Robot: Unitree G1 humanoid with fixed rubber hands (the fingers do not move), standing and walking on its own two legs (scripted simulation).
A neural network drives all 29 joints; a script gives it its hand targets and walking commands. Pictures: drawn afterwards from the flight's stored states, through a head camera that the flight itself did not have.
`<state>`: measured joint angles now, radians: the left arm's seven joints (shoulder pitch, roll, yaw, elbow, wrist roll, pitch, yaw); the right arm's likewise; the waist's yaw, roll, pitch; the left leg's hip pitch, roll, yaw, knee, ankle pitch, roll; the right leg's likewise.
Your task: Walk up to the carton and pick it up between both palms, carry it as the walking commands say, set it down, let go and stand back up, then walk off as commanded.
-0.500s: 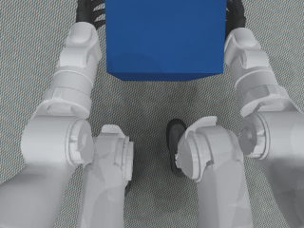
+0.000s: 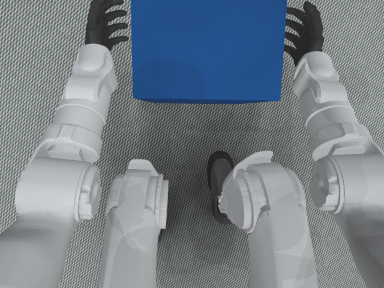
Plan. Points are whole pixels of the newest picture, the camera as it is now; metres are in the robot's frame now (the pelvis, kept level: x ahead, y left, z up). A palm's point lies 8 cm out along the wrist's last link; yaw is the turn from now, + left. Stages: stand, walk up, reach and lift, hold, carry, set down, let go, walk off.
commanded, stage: set down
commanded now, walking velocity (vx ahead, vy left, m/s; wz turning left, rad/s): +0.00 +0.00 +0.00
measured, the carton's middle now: (200, 37) +0.54 -0.06 -0.23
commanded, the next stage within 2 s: let go in 1.42 s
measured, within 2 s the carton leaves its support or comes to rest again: neither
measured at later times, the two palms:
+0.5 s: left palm (77, 21) +0.53 +0.12 -0.09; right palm (347, 41) +0.48 -0.26 -0.09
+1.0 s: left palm out of the picture +0.53 +0.13 +0.06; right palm out of the picture +0.49 -0.26 +0.06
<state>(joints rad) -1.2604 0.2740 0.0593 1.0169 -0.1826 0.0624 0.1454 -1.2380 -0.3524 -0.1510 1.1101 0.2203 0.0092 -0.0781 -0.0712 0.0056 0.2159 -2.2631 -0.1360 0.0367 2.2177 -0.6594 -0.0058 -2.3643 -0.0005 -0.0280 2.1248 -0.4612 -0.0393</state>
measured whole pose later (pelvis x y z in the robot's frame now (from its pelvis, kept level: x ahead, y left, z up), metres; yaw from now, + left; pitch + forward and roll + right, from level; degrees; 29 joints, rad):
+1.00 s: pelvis -0.02 +0.00 +0.19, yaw -3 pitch +27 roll +2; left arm -1.24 0.36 0.15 0.56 -0.19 0.38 0.12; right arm -1.22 -0.44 -0.18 0.59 0.21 0.37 -0.05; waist -0.04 0.00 0.52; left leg -1.55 -0.10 0.02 1.60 -0.53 0.01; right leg -1.64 0.05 0.03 1.53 -0.35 -0.01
